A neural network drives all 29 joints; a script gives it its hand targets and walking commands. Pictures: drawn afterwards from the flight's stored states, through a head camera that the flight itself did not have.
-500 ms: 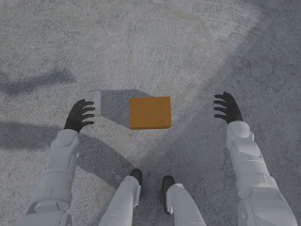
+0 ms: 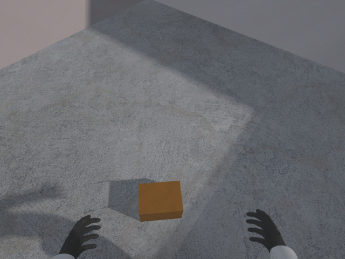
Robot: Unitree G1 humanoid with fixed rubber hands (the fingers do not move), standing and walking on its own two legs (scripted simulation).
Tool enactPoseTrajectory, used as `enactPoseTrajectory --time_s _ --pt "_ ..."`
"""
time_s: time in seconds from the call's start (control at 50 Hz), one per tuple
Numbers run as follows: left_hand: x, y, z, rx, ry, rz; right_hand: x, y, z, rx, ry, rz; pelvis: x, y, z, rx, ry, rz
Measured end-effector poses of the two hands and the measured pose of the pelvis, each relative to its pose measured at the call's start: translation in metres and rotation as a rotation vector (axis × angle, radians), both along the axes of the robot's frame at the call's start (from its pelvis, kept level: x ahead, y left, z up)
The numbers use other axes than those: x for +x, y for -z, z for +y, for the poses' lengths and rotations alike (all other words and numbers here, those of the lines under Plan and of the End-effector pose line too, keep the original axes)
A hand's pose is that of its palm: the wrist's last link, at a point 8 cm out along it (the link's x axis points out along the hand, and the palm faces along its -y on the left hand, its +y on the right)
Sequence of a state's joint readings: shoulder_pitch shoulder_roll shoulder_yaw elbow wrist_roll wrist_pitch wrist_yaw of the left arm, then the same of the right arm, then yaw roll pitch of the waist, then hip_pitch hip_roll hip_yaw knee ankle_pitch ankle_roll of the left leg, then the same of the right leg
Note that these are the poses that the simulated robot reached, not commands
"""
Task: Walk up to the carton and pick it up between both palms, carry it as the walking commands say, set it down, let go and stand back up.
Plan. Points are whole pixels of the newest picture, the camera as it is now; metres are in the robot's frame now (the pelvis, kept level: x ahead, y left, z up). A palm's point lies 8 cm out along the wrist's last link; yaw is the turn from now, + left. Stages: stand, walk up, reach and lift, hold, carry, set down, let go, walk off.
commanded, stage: let go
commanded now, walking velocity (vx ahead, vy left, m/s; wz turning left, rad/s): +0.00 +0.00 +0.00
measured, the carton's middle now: (160, 201) +0.46 +0.05 -0.70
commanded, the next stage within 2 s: stand in 0.48 s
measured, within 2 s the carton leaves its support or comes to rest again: neither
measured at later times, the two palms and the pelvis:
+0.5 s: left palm (63, 242) +0.17 +0.25 -0.07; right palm (270, 251) +0.15 -0.22 -0.07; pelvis +0.01 +0.02 +0.00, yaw -1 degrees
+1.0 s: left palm out of the picture +0.11 +0.27 -0.13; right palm out of the picture +0.12 -0.22 -0.13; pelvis +0.07 +0.02 -0.01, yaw +2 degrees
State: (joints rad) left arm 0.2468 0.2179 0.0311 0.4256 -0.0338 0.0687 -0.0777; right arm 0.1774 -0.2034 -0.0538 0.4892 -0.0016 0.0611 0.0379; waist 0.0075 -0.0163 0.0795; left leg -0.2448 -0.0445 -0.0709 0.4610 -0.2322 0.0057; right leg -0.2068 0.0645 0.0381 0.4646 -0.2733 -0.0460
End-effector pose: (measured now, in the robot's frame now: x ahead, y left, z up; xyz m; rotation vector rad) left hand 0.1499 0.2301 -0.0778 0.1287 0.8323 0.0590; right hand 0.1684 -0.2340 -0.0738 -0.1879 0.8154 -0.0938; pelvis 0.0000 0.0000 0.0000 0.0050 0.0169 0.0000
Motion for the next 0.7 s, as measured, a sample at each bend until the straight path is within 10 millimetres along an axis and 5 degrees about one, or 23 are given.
enactPoseTrajectory --time_s 0.14,0.32,0.54,0.7 --pt "0.001 -0.003 -0.003 0.001 0.037 -0.009 -0.021 -0.006 0.004 0.016 0.004 0.010 -0.004 0.000 -0.001 -0.001 -0.002 -0.113" --pt "0.012 -0.003 0.004 0.036 0.068 0.024 -0.023 0.000 0.018 0.023 0.000 0.039 -0.001 0.001 0.008 -0.002 0.013 -0.141" --pt "0.021 -0.003 0.022 0.093 0.042 0.022 -0.013 0.000 0.013 -0.016 0.052 -0.005 0.016 0.004 0.019 -0.011 0.019 -0.110" --pt "0.015 0.020 0.033 0.119 0.007 0.017 -0.034 0.023 0.002 -0.084 0.026 0.154 0.041 0.005 0.019 0.007 -0.009 0.020"
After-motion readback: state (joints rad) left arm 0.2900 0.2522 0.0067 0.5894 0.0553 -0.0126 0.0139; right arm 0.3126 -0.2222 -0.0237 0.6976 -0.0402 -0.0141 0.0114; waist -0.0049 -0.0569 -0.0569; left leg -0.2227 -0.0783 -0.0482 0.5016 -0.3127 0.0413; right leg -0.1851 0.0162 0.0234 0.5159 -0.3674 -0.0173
